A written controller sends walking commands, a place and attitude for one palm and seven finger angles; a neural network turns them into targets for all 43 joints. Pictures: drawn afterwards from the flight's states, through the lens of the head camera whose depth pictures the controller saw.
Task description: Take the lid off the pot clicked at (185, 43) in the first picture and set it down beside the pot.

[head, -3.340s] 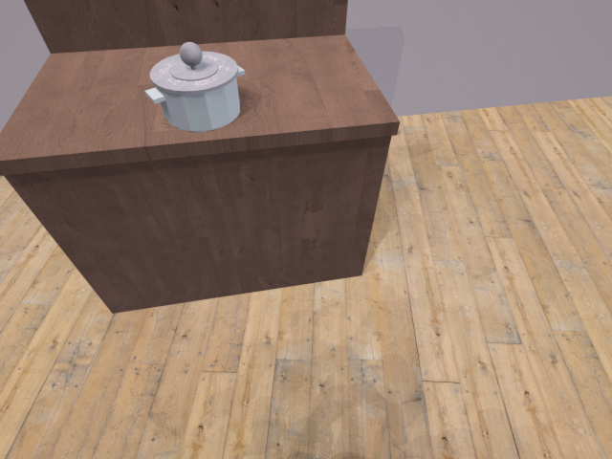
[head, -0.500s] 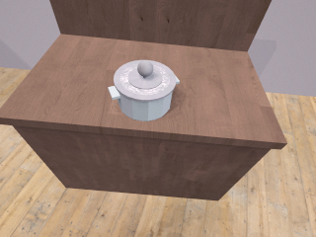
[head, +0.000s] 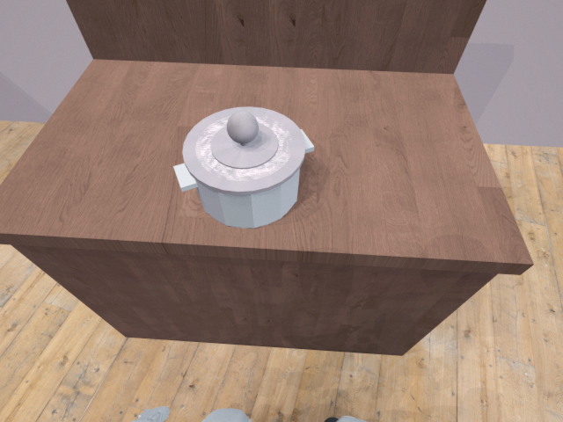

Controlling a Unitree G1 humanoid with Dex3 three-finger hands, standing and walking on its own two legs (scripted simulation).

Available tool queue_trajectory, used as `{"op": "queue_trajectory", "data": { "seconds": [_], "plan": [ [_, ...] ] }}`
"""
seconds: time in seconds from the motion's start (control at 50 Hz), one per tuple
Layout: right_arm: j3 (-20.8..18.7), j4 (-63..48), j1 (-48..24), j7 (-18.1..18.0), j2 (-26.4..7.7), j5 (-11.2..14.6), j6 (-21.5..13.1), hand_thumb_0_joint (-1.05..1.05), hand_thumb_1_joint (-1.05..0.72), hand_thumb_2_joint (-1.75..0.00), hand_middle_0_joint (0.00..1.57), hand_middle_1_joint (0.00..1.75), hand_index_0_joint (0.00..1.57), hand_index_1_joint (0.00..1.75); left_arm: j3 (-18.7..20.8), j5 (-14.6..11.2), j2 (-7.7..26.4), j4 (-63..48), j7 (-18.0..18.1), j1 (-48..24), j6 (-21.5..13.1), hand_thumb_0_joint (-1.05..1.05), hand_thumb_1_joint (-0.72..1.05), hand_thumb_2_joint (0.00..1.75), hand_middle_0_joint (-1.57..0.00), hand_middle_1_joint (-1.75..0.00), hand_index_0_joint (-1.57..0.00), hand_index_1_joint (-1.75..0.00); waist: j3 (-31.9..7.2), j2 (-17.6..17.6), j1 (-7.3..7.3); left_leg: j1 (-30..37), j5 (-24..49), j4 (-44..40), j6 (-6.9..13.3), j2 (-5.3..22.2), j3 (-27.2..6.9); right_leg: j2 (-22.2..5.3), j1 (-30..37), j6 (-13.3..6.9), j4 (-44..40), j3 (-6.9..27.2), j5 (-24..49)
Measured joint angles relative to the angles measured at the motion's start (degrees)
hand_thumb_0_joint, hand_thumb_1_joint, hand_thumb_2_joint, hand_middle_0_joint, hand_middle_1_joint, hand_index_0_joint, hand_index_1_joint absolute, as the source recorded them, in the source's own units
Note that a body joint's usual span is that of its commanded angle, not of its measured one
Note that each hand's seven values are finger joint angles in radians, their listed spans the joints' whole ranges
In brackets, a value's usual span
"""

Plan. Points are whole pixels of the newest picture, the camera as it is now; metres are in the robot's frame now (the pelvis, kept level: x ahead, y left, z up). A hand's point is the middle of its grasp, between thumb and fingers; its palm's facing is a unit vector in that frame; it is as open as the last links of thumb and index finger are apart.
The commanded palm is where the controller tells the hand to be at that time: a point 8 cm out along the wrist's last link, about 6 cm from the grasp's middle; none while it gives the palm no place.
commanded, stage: come to a stop and stand still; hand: left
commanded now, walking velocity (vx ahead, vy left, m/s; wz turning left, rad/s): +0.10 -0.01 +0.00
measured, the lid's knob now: (242, 127) +0.52 +0.10 +0.11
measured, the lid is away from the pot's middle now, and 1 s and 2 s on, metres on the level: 0.00 0.00 0.00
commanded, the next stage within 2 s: look again from close up in 0.64 s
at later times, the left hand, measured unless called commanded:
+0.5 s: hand out of the picture -0.08 +0.25 -0.16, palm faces +0.03 -0.97 -0.25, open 7.4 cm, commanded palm none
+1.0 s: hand out of the picture +0.01 +0.25 -0.16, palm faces -0.01 -0.98 -0.21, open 7.3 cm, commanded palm none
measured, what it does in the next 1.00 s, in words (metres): steps on the spot: left foot, then right foot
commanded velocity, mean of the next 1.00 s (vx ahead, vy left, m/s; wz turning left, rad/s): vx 0.07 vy -0.07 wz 0.00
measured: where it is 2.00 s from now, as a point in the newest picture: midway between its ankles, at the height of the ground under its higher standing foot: outside the picture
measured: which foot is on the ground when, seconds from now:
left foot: up 0.00-0.08, down 0.10-1.00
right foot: down 0.00-0.12, up 0.14-0.34, down 0.36-1.00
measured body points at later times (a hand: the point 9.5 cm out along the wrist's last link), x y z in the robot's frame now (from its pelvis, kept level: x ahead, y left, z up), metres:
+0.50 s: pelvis -0.05 +0.05 +0.00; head -0.06 +0.05 +0.45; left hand -0.08 +0.30 -0.14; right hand -0.01 -0.19 -0.15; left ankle -0.04 +0.14 -0.71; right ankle -0.03 -0.02 -0.73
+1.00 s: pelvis -0.03 +0.07 +0.01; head -0.02 +0.07 +0.46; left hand +0.01 +0.30 -0.14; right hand -0.05 -0.13 -0.15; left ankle -0.05 +0.16 -0.73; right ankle -0.03 -0.02 -0.73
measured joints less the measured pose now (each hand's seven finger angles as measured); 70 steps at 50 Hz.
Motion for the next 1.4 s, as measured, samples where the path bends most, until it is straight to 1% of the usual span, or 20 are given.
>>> {"op": "queue_trajectory", "data": {
  "seconds": [0.06,0.08,0.1,0.12,0.16,0.22,0.26,0.3,0.34,0.42,0.48,0.52,0.56,0.6,0.64,0.66,0.72,0.84,1.0,1.4],
  "plan": [
    [0.03,-2.34,-0.98,0.48,-0.53,0.03,-0.54,0.0,-0.91,-0.9,0.2,0.3,0.19,0.3,0.11,0.36,1.2,-0.32,0.32,1.12,0.84,0.0,0.91,0.9,-0.2,-0.3,-0.2,-0.3,-0.7,-1.29,0.05,1.57,3.6,-7.66,-0.22,0.34,0.5,-0.72,-0.97,1.23,0.06,0.93,1.24],
    [0.07,-3.63,-0.72,0.58,-0.92,0.17,-1.02,0.0,-0.91,-0.9,0.2,0.3,0.19,0.3,-0.18,0.09,1.65,-0.29,0.72,1.78,1.28,0.0,0.91,0.9,-0.2,-0.3,-0.2,-0.3,-1.06,-1.42,-0.49,3.84,7.34,-13.96,-0.61,0.43,1.06,-1.16,-1.37,1.69,1.49,1.13,0.93],
    [0.02,-4.78,-0.14,0.52,-1.54,0.1,-1.66,0.0,-0.91,-0.9,0.2,0.3,0.19,0.3,-0.49,-0.24,1.91,-0.32,1.0,2.51,1.82,0.0,0.91,0.9,-0.2,-0.3,-0.2,-0.3,-1.74,-0.9,-1.04,5.71,13.03,-19.24,0.09,0.74,1.51,-1.47,-1.94,1.99,3.72,0.94,0.01],
    [-0.08,-5.24,0.19,0.26,-1.81,-0.21,-1.98,0.0,-0.91,-0.9,0.2,0.3,0.19,0.3,-0.61,-0.48,2.32,-0.07,1.05,3.09,2.41,0.0,0.91,0.9,-0.2,-0.3,-0.2,-0.3,-2.28,-1.03,-1.14,5.84,14.99,-18.69,1.68,0.15,1.98,-1.92,-2.34,1.86,6.3,1.57,-2.89],
    [0.21,-5.63,0.72,0.27,-2.27,-1.16,-1.26,0.0,-0.91,-0.9,0.2,0.3,0.19,0.3,-0.32,-0.59,2.95,0.21,0.58,5.41,3.54,0.0,0.91,0.9,-0.2,-0.3,-0.2,-0.3,-4.2,-1.05,0.0,6.8,12.97,-16.82,4.18,-0.45,3.73,-1.07,-2.69,0.51,10.86,3.63,-8.42],
    [0.84,-6.39,1.15,0.83,-2.88,-1.95,-0.36,0.0,-0.91,-0.9,0.2,0.3,0.19,0.3,-0.04,0.28,3.74,-0.07,-0.46,9.73,4.41,0.0,0.91,0.9,-0.2,-0.3,-0.2,-0.3,-7.43,-0.22,0.77,7.83,11.69,-17.56,5.62,-0.62,5.74,1.34,-3.14,-0.41,18.69,3.7,-12.15],
    [1.27,-7.27,1.35,1.14,-2.92,-2.13,-0.6,0.0,-0.91,-0.9,0.2,0.3,0.2,0.3,0.17,0.58,4.39,-0.74,-0.92,11.63,4.16,0.0,0.91,0.9,-0.2,-0.3,-0.2,-0.3,-7.92,-0.29,1.01,7.44,12.73,-18.56,6.0,-1.13,6.34,2.75,-2.83,-0.86,21.41,3.2,-13.79],
    [1.59,-7.9,1.48,1.29,-2.88,-2.27,-1.06,0.0,-0.9,-0.9,0.2,0.3,0.2,0.3,0.38,0.62,4.89,-1.57,-1.31,12.96,3.56,0.0,0.91,0.9,-0.2,-0.3,-0.2,-0.3,-7.36,-0.62,1.41,6.65,14.0,-19.56,6.21,-1.67,6.69,3.78,-1.33,-1.39,19.54,2.39,-14.96],
    [1.72,-8.37,1.81,1.28,-3.02,-2.24,-1.4,0.0,-0.9,-0.9,0.21,0.3,0.2,0.3,0.44,0.64,4.99,-2.3,-1.74,14.26,2.97,0.01,0.91,0.9,-0.19,-0.3,-0.2,-0.3,-6.71,-0.65,1.76,5.46,14.99,-20.12,6.26,-1.96,6.91,4.56,1.16,-1.92,14.06,1.64,-14.64],
    [1.47,-7.76,2.76,0.75,-3.9,-1.48,-1.23,0.0,-0.9,-0.9,0.21,0.3,0.2,0.3,-0.1,0.86,3.37,-2.47,-2.18,16.6,2.2,0.01,0.91,0.9,-0.19,-0.3,-0.2,-0.3,-5.27,2.26,1.67,3.66,14.41,-19.31,5.72,-0.38,5.52,6.78,4.18,-4.03,4.99,0.17,-7.0],
    [1.73,-6.55,4.48,0.76,-2.93,-0.98,-0.83,0.0,-0.9,-0.9,0.2,0.3,0.2,0.3,-0.38,0.73,2.82,-2.37,-1.68,18.53,1.51,0.01,0.91,0.9,-0.19,-0.3,-0.2,-0.3,-5.76,1.15,1.78,1.23,7.93,-12.15,4.32,-1.08,2.98,6.9,4.85,-5.19,1.67,0.0,-6.0],
    [1.8,-5.96,5.48,1.03,-2.22,-0.84,-0.87,0.01,-0.9,-0.9,0.2,0.3,0.2,0.3,-0.5,0.57,2.33,-1.98,-1.25,19.16,1.27,0.01,0.91,0.9,-0.19,-0.3,-0.2,-0.3,-6.0,-0.02,1.95,0.37,6.92,-7.65,3.95,-1.23,1.91,6.88,5.25,-5.81,-0.41,0.61,-4.84],
    [1.81,-5.54,6.3,1.12,-1.67,-0.67,-1.27,0.01,-0.9,-0.9,0.2,0.3,0.2,0.3,-0.83,0.48,1.77,-1.46,-1.22,19.23,1.01,0.01,0.91,0.9,-0.19,-0.3,-0.2,-0.3,-6.09,-0.87,1.83,1.7,6.98,-9.71,3.69,-1.03,1.73,6.72,5.35,-5.64,-1.47,1.4,-3.94],
    [1.91,-5.08,7.11,1.03,-1.2,-0.55,-1.9,0.01,-0.91,-0.9,0.2,0.3,0.2,0.3,-1.3,0.3,1.35,-1.09,-1.35,18.81,0.81,0.01,0.91,0.9,-0.2,-0.3,-0.2,-0.3,-6.16,-1.28,1.48,4.89,9.12,-17.24,3.45,-0.82,1.75,6.53,5.01,-4.78,-1.02,1.89,-3.96],
    [2.27,-4.36,7.85,0.78,-0.71,-0.47,-2.65,0.01,-0.91,-0.9,0.2,0.3,0.19,0.3,-1.63,0.0,1.11,-0.72,-1.43,17.69,0.66,0.01,0.91,0.9,-0.2,-0.3,-0.2,-0.3,-6.02,-1.14,0.8,8.1,14.3,-25.29,3.57,-0.53,1.25,6.58,4.25,-3.65,0.93,1.58,-4.94],
    [2.49,-3.57,7.9,0.61,-0.09,-0.52,-2.84,0.01,-0.91,-0.9,0.2,0.3,0.19,0.3,-1.65,-0.14,1.23,-0.31,-1.49,16.69,0.67,0.01,0.91,0.9,-0.2,-0.3,-0.2,-0.3,-5.62,-1.82,0.63,8.49,16.9,-25.89,3.79,-1.01,1.44,6.07,4.2,-3.22,1.88,1.71,-5.51],
    [3.17,-2.31,9.28,0.51,1.47,-0.73,-2.74,0.01,-0.91,-0.9,0.2,0.3,0.19,0.3,-1.68,-0.09,1.33,0.0,-1.73,14.78,0.79,0.01,0.91,0.9,-0.2,-0.3,-0.2,-0.3,-6.44,-2.64,0.49,9.26,16.61,-26.34,4.42,-1.65,1.75,5.38,4.97,-2.64,1.55,1.96,-6.52],
    [4.05,-0.5,9.96,0.07,2.95,-0.67,-3.09,0.01,-0.91,-0.9,0.2,0.3,0.2,0.3,-1.72,-0.31,1.66,0.07,-1.42,11.42,-0.5,0.01,0.93,0.9,-0.2,-0.3,-0.2,-0.3,-6.67,-1.07,0.36,10.08,16.56,-28.06,4.6,-1.85,1.09,5.13,6.67,-2.18,-1.81,1.27,-4.55],
    [4.13,0.79,8.5,-0.16,1.97,-0.43,-4.02,0.02,-0.93,-0.9,0.21,0.3,0.2,0.3,-2.04,-0.95,1.11,1.23,-1.07,10.31,-1.03,0.01,0.92,0.9,-0.19,-0.3,-0.2,-0.3,-5.76,0.51,0.06,11.36,16.51,-29.79,4.71,-2.04,0.91,5.01,7.92,-1.96,-3.38,1.22,-4.9],
    [3.93,1.57,3.55,-0.71,-0.05,-0.24,-4.34,0.01,-0.92,-0.9,0.2,0.3,0.19,0.3,-2.99,-1.18,0.71,4.25,-0.81,10.58,-0.97,0.01,0.92,0.9,-0.2,-0.3,-0.2,-0.3,-4.5,-0.24,0.97,14.18,16.26,-31.94,4.26,-1.76,0.48,5.36,10.7,-2.21,-5.3,0.94,-5.39]
  ]
}}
